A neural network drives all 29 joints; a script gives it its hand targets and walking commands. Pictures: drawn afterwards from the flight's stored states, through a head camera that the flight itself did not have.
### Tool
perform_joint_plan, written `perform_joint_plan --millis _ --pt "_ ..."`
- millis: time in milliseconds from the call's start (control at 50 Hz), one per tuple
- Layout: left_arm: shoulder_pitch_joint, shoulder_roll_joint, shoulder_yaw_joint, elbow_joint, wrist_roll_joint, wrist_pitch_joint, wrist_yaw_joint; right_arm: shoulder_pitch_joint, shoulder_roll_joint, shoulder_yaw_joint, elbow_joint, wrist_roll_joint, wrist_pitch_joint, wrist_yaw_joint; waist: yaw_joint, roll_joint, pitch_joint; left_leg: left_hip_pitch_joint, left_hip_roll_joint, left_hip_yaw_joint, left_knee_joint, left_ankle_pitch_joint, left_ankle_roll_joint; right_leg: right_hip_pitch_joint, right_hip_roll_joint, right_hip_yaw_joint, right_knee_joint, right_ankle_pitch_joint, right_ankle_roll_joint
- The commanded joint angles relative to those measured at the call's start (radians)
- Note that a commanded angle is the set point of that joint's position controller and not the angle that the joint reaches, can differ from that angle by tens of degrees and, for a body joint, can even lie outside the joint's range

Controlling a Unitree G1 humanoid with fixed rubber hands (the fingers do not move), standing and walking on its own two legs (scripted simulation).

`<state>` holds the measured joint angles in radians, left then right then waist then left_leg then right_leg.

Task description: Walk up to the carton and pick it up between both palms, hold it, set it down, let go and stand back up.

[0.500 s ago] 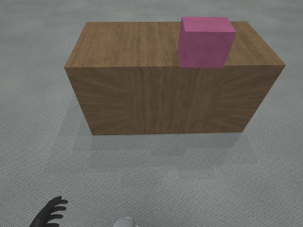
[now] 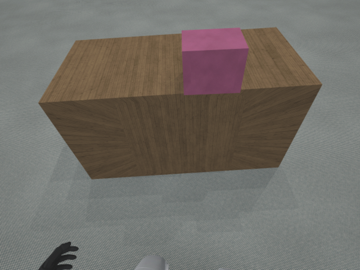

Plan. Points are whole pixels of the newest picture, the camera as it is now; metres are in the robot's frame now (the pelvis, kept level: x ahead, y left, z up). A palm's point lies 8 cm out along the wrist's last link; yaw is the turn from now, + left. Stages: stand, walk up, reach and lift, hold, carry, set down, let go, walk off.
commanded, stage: walk up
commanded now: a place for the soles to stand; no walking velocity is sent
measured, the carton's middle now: (211, 62) +0.88 -0.06 -0.01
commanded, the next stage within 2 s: none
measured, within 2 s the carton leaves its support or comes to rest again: neither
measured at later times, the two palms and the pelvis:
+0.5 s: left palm (78, 225) +0.24 +0.31 -0.09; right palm (341, 222) +0.26 -0.35 -0.07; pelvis +0.16 -0.01 -0.01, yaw +3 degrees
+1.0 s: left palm (93, 206) +0.27 +0.26 -0.05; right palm (343, 212) +0.30 -0.39 -0.12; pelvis +0.20 -0.07 -0.01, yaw +4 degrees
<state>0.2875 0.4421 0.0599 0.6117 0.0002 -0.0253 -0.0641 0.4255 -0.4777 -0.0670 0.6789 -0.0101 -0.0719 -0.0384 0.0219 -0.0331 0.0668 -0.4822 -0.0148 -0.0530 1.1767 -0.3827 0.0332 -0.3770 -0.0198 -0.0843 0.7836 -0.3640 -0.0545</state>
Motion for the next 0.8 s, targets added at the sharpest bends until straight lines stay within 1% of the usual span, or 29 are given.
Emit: perform_joint_plan --millis 0,40,80,100,140,180,200,240,260,300,320,340,360,380,400,420,440,460,480,520,560,580,640,680,700,720,740,760,780 --pt "0.020 0.240 0.118 -0.022 0.038 -0.055 0.040 0.066 -0.205 -0.060 0.047 0.019 0.000 0.022 0.009 -0.019 0.050 -0.244 0.049 -0.044 -0.033 0.165 -0.010 0.172 -0.248 0.380 -0.570 -0.234 0.050" --pt "0.012 0.249 0.115 -0.022 0.027 -0.051 0.037 0.057 -0.224 -0.067 0.045 0.022 0.008 0.025 -0.007 -0.009 0.070 -0.215 0.011 -0.071 -0.076 0.162 -0.020 0.209 -0.236 0.357 -0.616 -0.202 0.125" --pt "0.067 0.250 0.110 -0.014 0.027 -0.056 0.036 0.005 -0.200 -0.062 0.024 0.018 0.010 0.027 0.027 0.019 0.057 -0.211 0.028 -0.072 -0.091 0.188 -0.017 0.247 -0.231 0.340 -0.600 -0.143 0.085" --pt "0.053 0.234 0.099 -0.004 0.039 -0.055 0.036 -0.044 -0.201 -0.061 0.022 0.017 0.011 0.031 0.034 0.018 0.088 -0.223 0.033 -0.068 -0.123 0.179 -0.028 0.237 -0.228 0.319 -0.596 -0.176 0.017" --pt "0.112 0.243 0.103 0.013 0.031 -0.055 0.043 -0.038 -0.187 -0.054 0.008 0.013 0.012 0.031 0.060 0.050 0.056 -0.242 0.033 -0.066 -0.169 0.179 -0.019 0.351 -0.244 0.266 -0.533 0.116 0.044" --pt "0.144 0.243 0.115 0.015 0.024 -0.055 0.051 -0.040 -0.182 -0.042 0.009 0.019 0.014 0.024 0.061 -0.009 0.064 -0.247 -0.008 -0.052 -0.196 0.172 0.001 0.417 -0.206 0.223 -0.471 0.502 0.147" --pt "0.178 0.210 0.094 0.010 0.023 -0.056 0.053 -0.091 -0.164 -0.040 -0.034 0.014 0.011 0.027 0.072 0.046 0.022 -0.230 -0.014 -0.033 -0.243 0.135 0.003 0.429 -0.213 0.217 -0.451 0.590 0.093" --pt "0.143 0.206 0.103 0.002 0.030 -0.050 0.056 -0.071 -0.147 -0.033 -0.028 0.016 0.017 0.021 0.063 -0.080 0.023 -0.219 -0.026 0.017 -0.298 0.127 0.008 0.473 -0.186 0.171 -0.409 0.689 0.097" --pt "0.149 0.190 0.097 0.006 0.033 -0.045 0.061 -0.110 -0.151 -0.031 -0.042 0.009 0.021 0.020 0.080 -0.007 0.025 -0.214 -0.023 0.054 -0.347 0.135 0.007 0.499 -0.176 0.185 -0.380 0.705 0.096" --pt "0.149 0.218 0.103 0.005 0.040 -0.038 0.058 -0.164 -0.133 -0.017 -0.046 0.017 0.012 0.021 0.099 -0.007 0.028 -0.191 0.014 0.120 -0.441 0.140 0.023 0.519 -0.211 0.172 -0.335 0.746 0.031" --pt "0.099 0.225 0.094 -0.024 0.044 -0.034 0.051 -0.087 -0.144 -0.034 -0.051 0.012 0.006 0.017 0.053 -0.100 -0.005 -0.092 0.028 0.140 -0.488 0.146 0.030 0.432 -0.195 0.128 -0.329 0.708 0.008" --pt "0.020 0.232 0.099 -0.022 0.032 -0.038 0.052 -0.041 -0.164 -0.044 -0.033 0.003 0.009 0.016 -0.015 -0.013 -0.004 0.043 0.020 0.155 -0.511 0.144 0.048 0.374 -0.198 0.133 -0.255 0.798 0.014" --pt "-0.001 0.218 0.088 -0.040 0.035 -0.027 0.050 0.036 -0.168 -0.060 -0.008 0.003 0.004 0.003 -0.056 -0.024 -0.048 0.232 -0.025 0.227 -0.556 0.203 0.049 0.259 -0.152 0.053 -0.149 0.810 -0.009" --pt "0.029 0.181 0.078 -0.044 0.033 -0.021 0.045 0.158 -0.168 -0.070 0.021 0.003 -0.008 -0.007 -0.100 0.011 -0.106 0.457 -0.037 0.179 -0.608 0.345 0.094 0.111 -0.089 0.015 0.056 0.733 0.000" --pt "0.058 0.147 0.063 -0.056 0.041 -0.019 0.049 0.259 -0.212 -0.091 0.059 -0.007 -0.006 -0.014 -0.153 0.127 -0.172 0.622 0.008 -0.014 -0.573 0.331 0.174 -0.050 -0.043 0.005 0.385 0.499 0.047" --pt "0.053 0.071 0.046 -0.079 0.036 -0.018 0.047 0.221 -0.235 -0.102 0.013 -0.006 -0.001 -0.030 -0.143 0.278 -0.173 0.687 0.254 -0.452 -0.614 0.285 0.296 -0.275 0.070 0.026 0.595 -0.100 0.071" --pt "0.055 0.136 0.061 -0.090 0.036 -0.007 0.044 0.190 -0.271 -0.102 -0.033 0.000 -0.009 -0.035 -0.101 0.109 -0.136 0.568 0.373 -0.713 -0.711 0.151 0.363 -0.350 0.069 0.108 0.644 -0.225 0.077" --pt "0.051 0.242 0.079 -0.080 0.029 0.000 0.046 0.091 -0.323 -0.106 -0.049 0.031 -0.008 -0.035 -0.076 0.129 -0.068 0.408 0.463 -0.845 -0.835 -0.107 0.428 -0.373 0.023 0.239 0.764 -0.191 0.081" --pt "0.057 0.275 0.071 -0.053 0.030 0.008 0.045 0.017 -0.284 -0.091 -0.063 0.038 -0.013 -0.030 -0.047 0.057 -0.018 0.315 0.387 -0.729 -0.842 -0.190 0.361 -0.340 -0.018 0.245 0.683 -0.105 0.062" --pt "0.069 0.211 0.070 -0.034 0.031 -0.005 0.031 -0.017 -0.227 -0.068 -0.058 0.009 -0.023 -0.028 -0.011 0.046 -0.011 0.243 0.261 -0.513 -0.771 0.004 0.273 -0.305 -0.045 0.224 0.506 -0.093 0.048" --pt "0.042 0.168 0.068 -0.025 0.035 -0.007 0.034 0.024 -0.207 -0.052 -0.037 -0.007 -0.022 -0.020 -0.037 0.039 -0.004 0.169 0.232 -0.453 -0.724 0.210 0.257 -0.258 -0.041 0.160 0.353 -0.148 0.033" --pt "0.084 0.138 0.066 -0.005 0.021 -0.009 0.042 -0.004 -0.190 -0.041 -0.040 -0.007 -0.020 -0.014 -0.013 0.134 -0.012 0.048 0.175 -0.317 -0.684 0.334 0.233 -0.170 -0.041 0.132 0.299 -0.086 0.025" --pt "0.070 0.117 0.064 0.000 -0.003 -0.025 0.064 -0.072 -0.198 -0.040 -0.054 -0.023 -0.001 -0.004 -0.012 0.253 -0.041 -0.022 0.174 -0.228 -0.553 0.734 0.228 -0.010 -0.032 0.073 0.117 -0.010 0.021" --pt "0.145 0.141 0.084 0.036 0.004 -0.030 0.075 -0.097 -0.204 -0.044 -0.079 -0.007 0.023 0.005 0.024 0.244 -0.167 -0.050 0.136 -0.214 -0.446 0.566 0.177 0.168 0.000 0.075 -0.022 0.143 0.011" --pt "0.155 0.157 0.088 0.054 0.013 -0.028 0.082 -0.112 -0.183 -0.042 -0.081 -0.011 0.041 0.008 0.029 0.166 -0.139 -0.112 0.105 -0.201 -0.425 0.374 0.136 0.253 0.007 0.075 -0.069 0.166 0.017" --pt "0.197 0.223 0.103 0.064 0.020 -0.041 0.091 -0.087 -0.139 -0.025 -0.077 -0.004 0.051 0.004 0.064 0.051 -0.178 -0.161 0.024 -0.168 -0.242 0.176 0.077 0.311 -0.076 0.197 -0.177 0.196 0.023" --pt "0.162 0.263 0.105 0.034 0.033 -0.042 0.095 -0.062 -0.081 -0.012 -0.072 0.005 0.055 -0.002 0.040 -0.215 -0.154 -0.249 -0.070 -0.076 -0.058 -0.153 0.016 0.308 -0.291 0.484 -0.323 0.205 -0.039" --pt "0.071 0.303 0.113 -0.006 0.022 -0.030 0.095 -0.011 -0.147 -0.024 -0.037 0.000 0.076 -0.013 0.024 -0.128 -0.204 -0.175 -0.083 -0.068 0.091 -0.230 0.006 0.192 -0.442 0.667 -0.425 0.020 -0.135" --pt "0.041 0.297 0.115 -0.003 0.016 -0.030 0.097 -0.039 -0.209 -0.043 -0.007 -0.005 0.089 -0.015 0.021 -0.046 -0.118 -0.183 -0.045 -0.094 0.158 -0.176 0.005 0.123 -0.433 0.661 -0.445 -0.094 -0.132"
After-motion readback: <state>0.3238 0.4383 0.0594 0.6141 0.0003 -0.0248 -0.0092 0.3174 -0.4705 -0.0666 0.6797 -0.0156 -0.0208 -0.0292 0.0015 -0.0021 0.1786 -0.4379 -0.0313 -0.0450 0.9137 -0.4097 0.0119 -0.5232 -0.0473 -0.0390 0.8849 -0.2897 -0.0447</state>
